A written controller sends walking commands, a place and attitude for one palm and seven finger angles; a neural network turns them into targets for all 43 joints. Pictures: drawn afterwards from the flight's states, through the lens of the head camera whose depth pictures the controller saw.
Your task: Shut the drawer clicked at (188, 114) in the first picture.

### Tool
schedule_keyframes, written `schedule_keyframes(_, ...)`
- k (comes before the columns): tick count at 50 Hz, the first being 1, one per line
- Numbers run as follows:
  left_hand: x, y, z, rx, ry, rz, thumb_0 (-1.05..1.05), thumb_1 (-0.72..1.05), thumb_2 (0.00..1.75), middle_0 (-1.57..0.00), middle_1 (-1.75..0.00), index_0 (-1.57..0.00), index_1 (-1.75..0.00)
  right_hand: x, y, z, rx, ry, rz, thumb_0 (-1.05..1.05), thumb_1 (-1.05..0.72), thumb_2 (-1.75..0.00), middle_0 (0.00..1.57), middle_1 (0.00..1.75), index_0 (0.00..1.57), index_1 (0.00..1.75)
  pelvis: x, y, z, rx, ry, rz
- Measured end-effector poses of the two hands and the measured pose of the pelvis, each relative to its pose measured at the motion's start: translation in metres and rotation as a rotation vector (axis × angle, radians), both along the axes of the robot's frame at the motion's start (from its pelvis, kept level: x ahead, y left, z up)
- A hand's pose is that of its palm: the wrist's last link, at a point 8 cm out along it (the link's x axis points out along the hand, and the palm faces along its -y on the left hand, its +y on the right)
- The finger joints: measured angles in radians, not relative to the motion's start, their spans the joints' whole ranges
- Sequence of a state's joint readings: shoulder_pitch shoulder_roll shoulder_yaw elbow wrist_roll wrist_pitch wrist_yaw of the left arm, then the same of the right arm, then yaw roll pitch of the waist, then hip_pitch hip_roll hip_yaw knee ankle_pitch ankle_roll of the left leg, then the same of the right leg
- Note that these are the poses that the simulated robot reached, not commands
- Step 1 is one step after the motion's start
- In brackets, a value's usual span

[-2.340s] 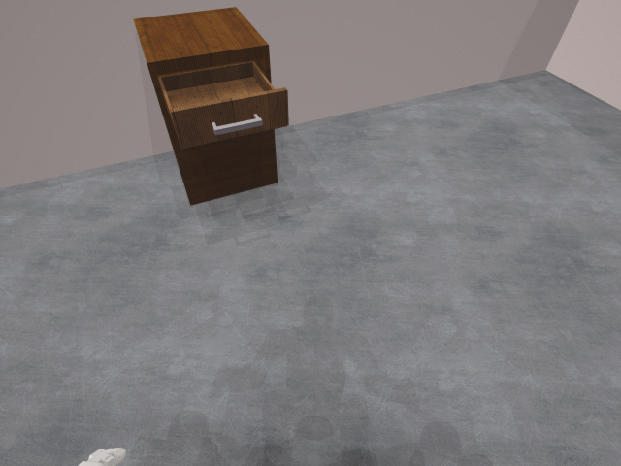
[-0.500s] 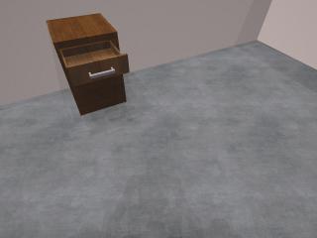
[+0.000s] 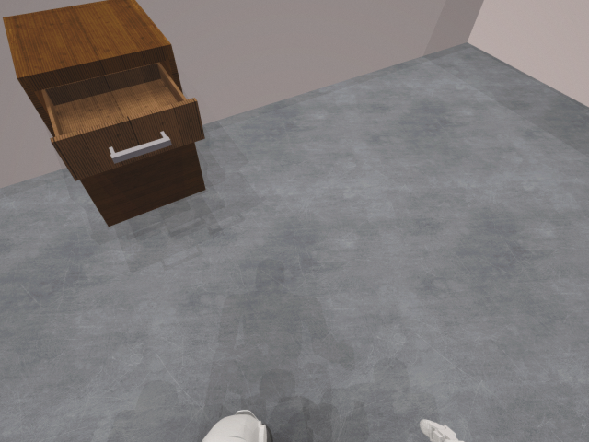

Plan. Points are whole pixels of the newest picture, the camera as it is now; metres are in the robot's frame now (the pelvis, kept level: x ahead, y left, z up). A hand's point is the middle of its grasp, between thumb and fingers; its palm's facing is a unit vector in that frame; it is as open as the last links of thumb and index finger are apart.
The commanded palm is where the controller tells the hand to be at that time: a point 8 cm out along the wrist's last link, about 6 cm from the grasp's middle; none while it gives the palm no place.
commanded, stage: walk to a spot facing it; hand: left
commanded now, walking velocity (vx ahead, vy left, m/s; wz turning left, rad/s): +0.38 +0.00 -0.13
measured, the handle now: (140, 145) +0.83 +0.51 -0.19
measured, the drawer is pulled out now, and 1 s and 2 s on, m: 0.26 0.26 0.26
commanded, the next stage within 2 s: turn to face it in 0.76 s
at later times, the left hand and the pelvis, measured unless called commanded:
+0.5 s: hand (224, 311) +0.34 +0.16 -0.14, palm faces -0.15 -0.97 -0.18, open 7.3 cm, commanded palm none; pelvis +0.22 +0.00 +0.02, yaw -8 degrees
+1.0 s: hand (248, 269) +0.45 +0.14 -0.17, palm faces +0.01 -0.99 -0.15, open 7.3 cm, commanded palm none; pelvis +0.44 -0.04 +0.02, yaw -3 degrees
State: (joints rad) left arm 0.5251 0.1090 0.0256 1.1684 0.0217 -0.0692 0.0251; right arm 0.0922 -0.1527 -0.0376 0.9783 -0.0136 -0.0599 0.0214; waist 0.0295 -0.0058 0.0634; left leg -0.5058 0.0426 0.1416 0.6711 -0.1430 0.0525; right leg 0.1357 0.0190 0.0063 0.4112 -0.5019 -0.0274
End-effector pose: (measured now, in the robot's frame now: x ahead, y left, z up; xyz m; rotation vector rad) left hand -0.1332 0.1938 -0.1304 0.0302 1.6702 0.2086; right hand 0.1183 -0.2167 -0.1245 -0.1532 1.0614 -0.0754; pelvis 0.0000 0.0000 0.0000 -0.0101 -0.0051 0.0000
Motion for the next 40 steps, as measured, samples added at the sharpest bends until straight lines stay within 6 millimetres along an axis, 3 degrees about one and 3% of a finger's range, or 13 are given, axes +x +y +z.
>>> schedule_keyframes(2, 0.03, 0.015, -0.012, 0.001, -0.012, -0.003, 0.01, 0.9, 0.9, -0.2, -0.3, -0.21, -0.3, 0.02, 0.007, -0.004, -0.017, -0.026, -0.009, 0.0, -0.91, -0.9, 0.19, 0.29, 0.19, 0.3, 0.022, 0.009, -0.008, -0.005, -0.006, -0.003)
schedule_keyframes(4, 0.072, 0.029, -0.016, 0.015, -0.069, -0.02, 0.01, 0.91, 0.9, -0.2, -0.3, -0.21, -0.3, 0.024, 0.012, -0.002, -0.021, -0.005, -0.031, 0.0, -0.91, -0.9, 0.2, 0.29, 0.19, 0.3, 0.039, 0.014, -0.005, 0.007, -0.019, -0.02)
schedule_keyframes(11, 0.244, 0.057, 0.003, 0.038, -0.365, -0.117, 0.01, 0.91, 0.9, -0.2, -0.3, -0.2, -0.3, 0.005, 0.004, 0.015, -0.068, 0.133, -0.146, -0.01, -0.95, -0.9, 0.2, 0.3, 0.2, 0.3, 0.097, 0.024, 0.019, 0.019, -0.025, -0.051)
schedule_keyframes(15, 0.32, 0.058, 0.015, 0.043, -0.455, -0.159, 0.01, 0.93, 0.9, -0.2, -0.3, -0.2, -0.3, -0.008, 0.004, 0.017, -0.06, 0.228, -0.192, -0.01, -0.94, -0.9, 0.2, 0.29, 0.2, 0.3, 0.131, 0.024, 0.026, 0.027, -0.019, -0.067)
schedule_keyframes(22, 0.427, 0.036, 0.022, 0.022, -0.477, -0.271, 0.01, 0.92, 0.9, -0.2, -0.3, -0.2, -0.3, -0.017, 0.015, 0.012, 0.005, 0.377, -0.291, 0.0, -0.92, -0.9, 0.2, 0.29, 0.19, 0.3, 0.193, 0.01, 0.026, 0.026, -0.014, -0.109)
schedule_keyframes(29, 0.537, -0.018, 0.008, 0.001, -0.519, -0.382, 0.01, 0.91, 0.9, -0.2, -0.3, -0.2, -0.3, -0.006, 0.016, -0.003, 0.086, 0.555, -0.379, 0.0, -0.91, -0.9, 0.2, 0.3, 0.2, 0.3, 0.268, -0.027, 0.006, 0.019, -0.003, -0.154)
schedule_keyframes(31, 0.557, -0.03, 0.005, 0.002, -0.549, -0.376, 0.01, 0.91, 0.9, -0.2, -0.3, -0.2, -0.3, 0.01, 0.008, -0.007, 0.102, 0.586, -0.381, 0.01, -0.91, -0.9, 0.2, 0.3, 0.2, 0.3, 0.285, -0.039, 0.002, 0.013, -0.01, -0.159)
schedule_keyframes(33, 0.566, -0.038, 0.006, -0.001, -0.549, -0.353, 0.01, 0.91, 0.9, -0.2, -0.3, -0.2, -0.3, 0.038, -0.005, -0.007, 0.097, 0.566, -0.375, 0.01, -0.91, -0.9, 0.2, 0.3, 0.2, 0.3, 0.301, -0.046, 0.005, 0.008, -0.022, -0.157)
schedule_keyframes(40, 0.575, -0.025, 0.019, 0.063, -0.465, -0.298, -0.01, 0.95, 0.89, -0.2, -0.3, -0.21, -0.3, 0.19, -0.056, 0.003, 0.024, 0.303, -0.311, 0.01, -0.91, -0.9, 0.19, 0.29, 0.19, 0.3, 0.356, -0.057, 0.023, -0.009, -0.016, -0.134)
